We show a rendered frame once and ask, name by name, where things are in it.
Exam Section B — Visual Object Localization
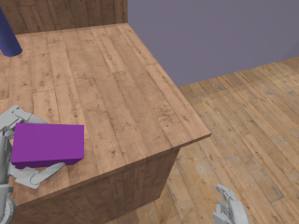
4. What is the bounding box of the table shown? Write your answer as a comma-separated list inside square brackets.
[0, 0, 212, 224]

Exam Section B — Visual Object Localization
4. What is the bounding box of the sponge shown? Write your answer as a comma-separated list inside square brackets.
[10, 122, 84, 169]

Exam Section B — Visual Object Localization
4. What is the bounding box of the robot right hand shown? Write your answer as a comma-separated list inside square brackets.
[213, 184, 250, 224]

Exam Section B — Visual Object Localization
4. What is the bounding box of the robot left forearm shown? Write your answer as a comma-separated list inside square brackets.
[0, 184, 16, 224]

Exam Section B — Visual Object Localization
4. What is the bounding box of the robot left hand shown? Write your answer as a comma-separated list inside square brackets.
[0, 105, 65, 189]

